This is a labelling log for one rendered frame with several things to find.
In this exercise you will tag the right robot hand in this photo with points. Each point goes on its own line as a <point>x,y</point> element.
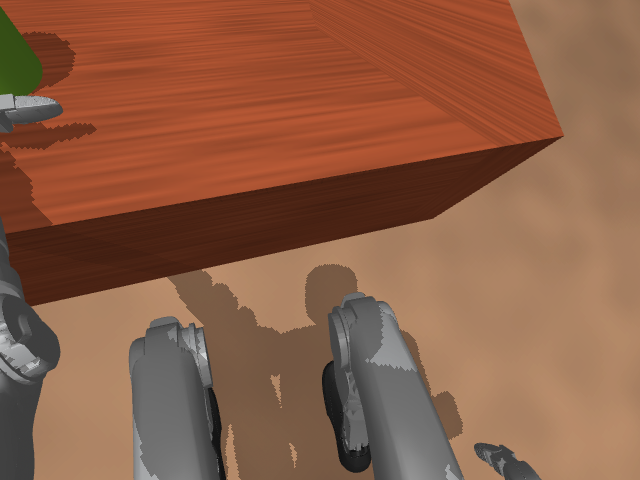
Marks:
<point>504,462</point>

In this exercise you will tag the left robot hand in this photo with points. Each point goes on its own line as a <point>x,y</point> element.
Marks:
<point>25,110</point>

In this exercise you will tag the left robot arm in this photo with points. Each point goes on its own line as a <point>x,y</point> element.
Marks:
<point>28,350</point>

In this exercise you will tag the left robot foot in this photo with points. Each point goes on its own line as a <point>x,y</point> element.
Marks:
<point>216,434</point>

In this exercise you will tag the can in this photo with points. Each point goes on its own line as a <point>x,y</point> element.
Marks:
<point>20,69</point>

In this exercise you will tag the right robot foot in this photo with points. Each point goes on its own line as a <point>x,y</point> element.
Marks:
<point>352,460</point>

